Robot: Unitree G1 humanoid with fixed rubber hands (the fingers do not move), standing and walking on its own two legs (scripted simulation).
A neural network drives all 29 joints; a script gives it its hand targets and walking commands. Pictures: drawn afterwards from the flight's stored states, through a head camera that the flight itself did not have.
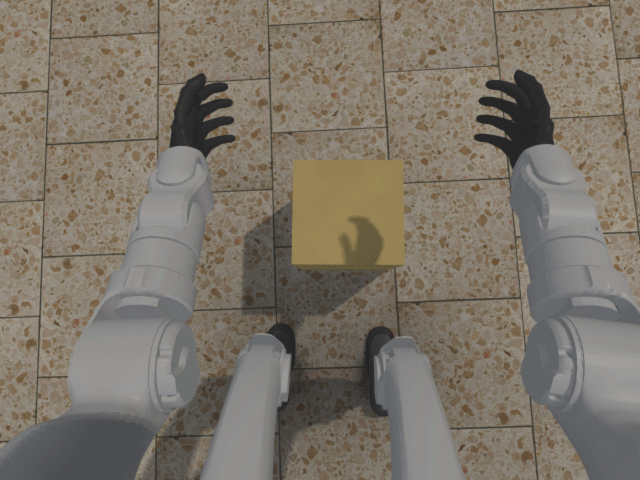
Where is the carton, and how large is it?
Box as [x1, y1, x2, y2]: [292, 160, 404, 269]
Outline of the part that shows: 293,160 292,264 301,269 389,269 404,264 402,160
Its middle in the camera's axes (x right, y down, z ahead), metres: +0.06 -0.05 +0.86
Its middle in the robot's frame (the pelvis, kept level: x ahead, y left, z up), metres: +0.47 -0.02 -0.51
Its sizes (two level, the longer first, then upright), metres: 0.210 0.200 0.250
